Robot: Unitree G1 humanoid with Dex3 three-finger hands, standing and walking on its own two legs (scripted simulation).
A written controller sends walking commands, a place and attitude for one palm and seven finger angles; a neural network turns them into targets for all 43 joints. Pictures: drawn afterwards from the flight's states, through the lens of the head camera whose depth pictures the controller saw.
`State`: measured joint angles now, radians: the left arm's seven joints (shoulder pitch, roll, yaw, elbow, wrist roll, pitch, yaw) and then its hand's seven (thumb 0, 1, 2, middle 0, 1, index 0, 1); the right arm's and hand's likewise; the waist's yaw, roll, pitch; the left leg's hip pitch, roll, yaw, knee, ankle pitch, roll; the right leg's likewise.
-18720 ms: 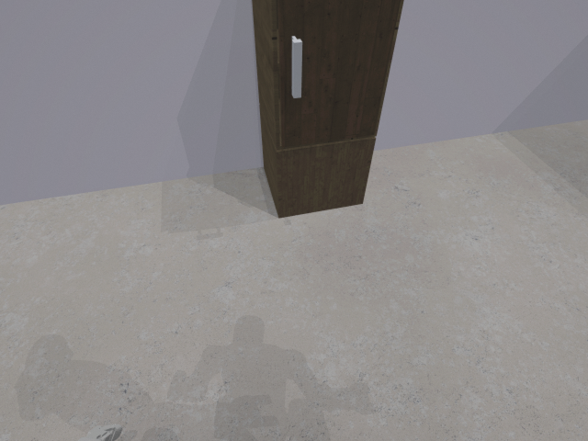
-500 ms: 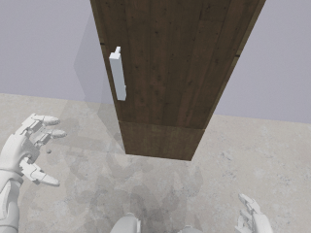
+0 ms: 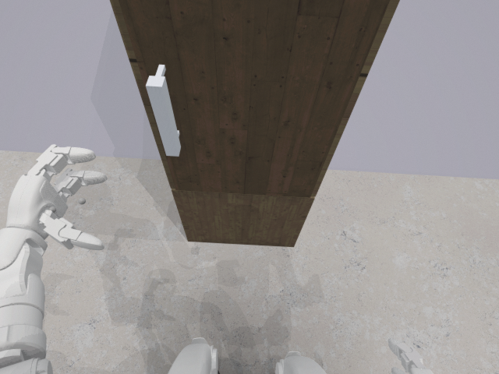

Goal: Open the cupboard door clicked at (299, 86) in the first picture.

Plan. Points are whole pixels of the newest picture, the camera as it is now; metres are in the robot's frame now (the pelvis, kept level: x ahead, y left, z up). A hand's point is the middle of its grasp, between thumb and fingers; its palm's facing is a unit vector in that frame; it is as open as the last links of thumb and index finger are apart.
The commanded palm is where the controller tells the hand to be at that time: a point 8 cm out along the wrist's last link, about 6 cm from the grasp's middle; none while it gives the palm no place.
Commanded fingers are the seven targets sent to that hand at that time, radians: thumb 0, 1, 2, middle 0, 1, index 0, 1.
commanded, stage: move the hooked fingers beside the handle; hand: left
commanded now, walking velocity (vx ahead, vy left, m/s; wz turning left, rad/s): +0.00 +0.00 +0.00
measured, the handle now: (167, 113) +0.57 +0.17 +0.05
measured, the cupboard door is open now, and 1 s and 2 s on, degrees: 0 0 0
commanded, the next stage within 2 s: slide the fingers in behind the handle in 1.82 s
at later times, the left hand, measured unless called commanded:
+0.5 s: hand (111, 160) +0.44 +0.24 +0.06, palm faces -0.03 -1.00 -0.02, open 14.0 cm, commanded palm +0.42 +0.28 +0.06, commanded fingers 0.00 -0.50 0.30 -0.30 -1.20 -0.30 -1.20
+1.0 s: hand (135, 126) +0.51 +0.22 +0.06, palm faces -0.03 -1.00 -0.02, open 14.0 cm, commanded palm +0.51 +0.26 +0.05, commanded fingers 0.00 -0.50 0.30 -0.30 -1.20 -0.30 -1.20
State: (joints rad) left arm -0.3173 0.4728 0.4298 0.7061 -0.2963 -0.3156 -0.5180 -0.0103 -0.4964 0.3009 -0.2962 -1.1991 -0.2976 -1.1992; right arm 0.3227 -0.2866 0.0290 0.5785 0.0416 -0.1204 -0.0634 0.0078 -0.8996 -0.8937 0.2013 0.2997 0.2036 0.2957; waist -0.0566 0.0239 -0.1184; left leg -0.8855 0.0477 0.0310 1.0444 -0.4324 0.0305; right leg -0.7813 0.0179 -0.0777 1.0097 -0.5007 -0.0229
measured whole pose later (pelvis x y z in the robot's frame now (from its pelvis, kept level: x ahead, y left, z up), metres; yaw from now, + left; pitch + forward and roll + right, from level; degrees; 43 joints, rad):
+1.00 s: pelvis +0.00 +0.01 -0.02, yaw -2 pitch +23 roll -4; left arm -0.93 0.62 0.43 1.22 -0.10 -0.38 -0.36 -0.01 -0.50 0.30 -0.30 -1.20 -0.30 -1.20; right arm 0.39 -0.28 0.04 0.63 0.01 0.05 -0.03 0.00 -0.90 -0.89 0.20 0.30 0.20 0.30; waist -0.18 0.03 -0.11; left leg -1.10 0.07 0.03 1.14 -0.45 0.04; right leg -0.99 0.03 -0.08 1.09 -0.51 -0.02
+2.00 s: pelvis +0.00 +0.02 -0.02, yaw -2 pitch +24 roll -5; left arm -0.93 0.59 0.42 1.20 -0.10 -0.38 -0.34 -0.01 -0.50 0.30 -0.29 -1.20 -0.30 -1.20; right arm 0.39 -0.27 0.04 0.62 0.00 0.09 -0.01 0.00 -0.90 -0.89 0.20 0.30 0.20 0.30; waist -0.18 0.04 -0.12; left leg -1.11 0.07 0.03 1.15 -0.46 0.05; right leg -1.00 0.04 -0.07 1.08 -0.51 0.00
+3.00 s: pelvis +0.00 -0.01 -0.02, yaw -1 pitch +23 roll -3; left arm -0.91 0.44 0.34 1.18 -0.09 -0.43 -0.17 -0.01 -0.50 0.30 -0.29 -1.20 -0.28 -1.20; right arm 0.38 -0.26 0.02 0.64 -0.01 0.07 0.02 0.00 -0.90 -0.89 0.20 0.30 0.20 0.30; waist -0.17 0.04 -0.14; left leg -1.08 0.06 0.02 1.14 -0.46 0.02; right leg -0.97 0.04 -0.08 1.10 -0.53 -0.03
